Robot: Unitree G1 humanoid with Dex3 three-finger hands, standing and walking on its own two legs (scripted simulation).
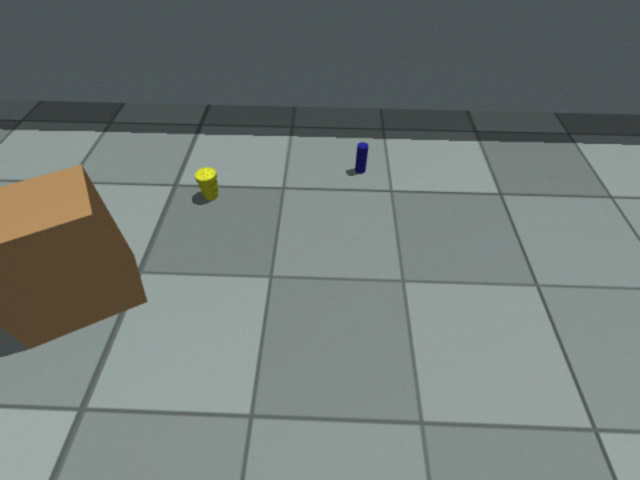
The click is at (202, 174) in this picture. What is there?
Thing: tapered cup
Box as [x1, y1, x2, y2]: [195, 167, 217, 199]
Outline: 204,167 196,171 195,177 205,197 207,199 213,199 217,196 216,174 212,168
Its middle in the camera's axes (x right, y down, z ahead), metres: -0.50 -0.24 +1.78
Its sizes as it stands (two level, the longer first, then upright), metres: 0.094 0.094 0.134
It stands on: the floor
